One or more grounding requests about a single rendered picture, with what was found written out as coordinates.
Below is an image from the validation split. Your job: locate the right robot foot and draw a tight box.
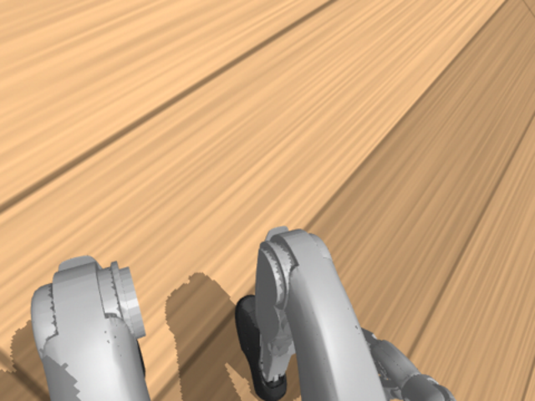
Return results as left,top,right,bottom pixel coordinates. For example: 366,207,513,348
235,295,287,401

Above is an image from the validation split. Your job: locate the right robot hand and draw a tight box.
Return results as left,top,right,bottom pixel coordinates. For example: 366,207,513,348
361,328,421,401

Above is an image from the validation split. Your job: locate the right robot arm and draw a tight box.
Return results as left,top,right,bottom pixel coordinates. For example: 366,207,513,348
401,374,456,401

